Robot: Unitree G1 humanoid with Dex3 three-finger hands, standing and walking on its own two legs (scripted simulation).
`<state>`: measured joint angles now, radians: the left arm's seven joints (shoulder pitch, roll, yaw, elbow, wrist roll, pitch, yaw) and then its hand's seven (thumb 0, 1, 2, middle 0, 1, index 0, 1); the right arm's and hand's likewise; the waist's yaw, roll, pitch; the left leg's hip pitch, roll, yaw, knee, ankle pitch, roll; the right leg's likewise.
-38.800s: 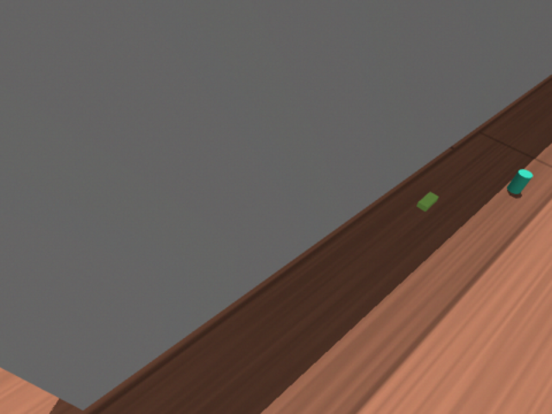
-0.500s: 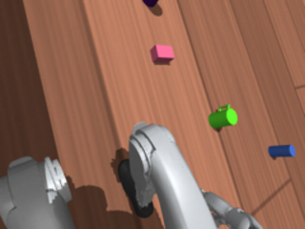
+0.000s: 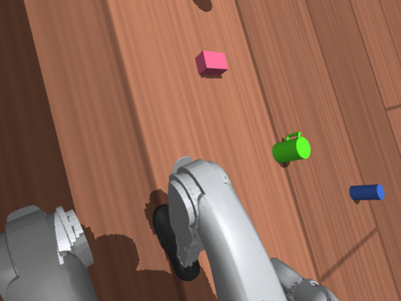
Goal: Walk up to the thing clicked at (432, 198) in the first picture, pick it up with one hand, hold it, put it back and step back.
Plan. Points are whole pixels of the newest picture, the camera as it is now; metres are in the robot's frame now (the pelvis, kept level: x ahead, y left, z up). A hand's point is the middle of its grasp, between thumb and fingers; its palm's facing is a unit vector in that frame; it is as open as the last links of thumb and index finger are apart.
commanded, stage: close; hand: left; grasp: from above
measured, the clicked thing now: out of the picture +0.42 +0.34 -0.28
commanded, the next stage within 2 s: settle in 1.34 s
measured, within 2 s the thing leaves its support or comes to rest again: rests again in 1.84 s
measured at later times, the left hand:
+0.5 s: hand out of the picture +0.42 +0.33 -0.26, palm faces -0.45 -0.16 -0.88, open 12.5 cm
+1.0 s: hand out of the picture +0.41 +0.32 -0.26, palm faces -0.44 -0.10 -0.89, open 9.7 cm
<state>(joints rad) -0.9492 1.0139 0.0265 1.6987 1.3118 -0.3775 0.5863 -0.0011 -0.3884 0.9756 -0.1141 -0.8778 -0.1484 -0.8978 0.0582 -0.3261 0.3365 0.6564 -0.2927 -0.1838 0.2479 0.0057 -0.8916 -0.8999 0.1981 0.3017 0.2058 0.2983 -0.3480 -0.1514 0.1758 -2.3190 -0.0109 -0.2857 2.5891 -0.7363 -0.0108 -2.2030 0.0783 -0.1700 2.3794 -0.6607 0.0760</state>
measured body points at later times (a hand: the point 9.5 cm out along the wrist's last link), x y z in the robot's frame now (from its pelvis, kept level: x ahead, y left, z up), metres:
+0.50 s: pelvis +0.00 +0.00 +0.00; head +0.27 +0.15 +0.33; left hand +0.44 +0.33 -0.21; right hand +0.09 -0.26 -0.04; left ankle +0.06 +0.12 -0.26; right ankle +0.12 -0.13 -0.26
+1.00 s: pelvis +0.00 +0.00 +0.00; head +0.25 +0.16 +0.34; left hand +0.43 +0.32 -0.21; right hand +0.09 -0.24 -0.05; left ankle +0.06 +0.12 -0.26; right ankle +0.12 -0.13 -0.26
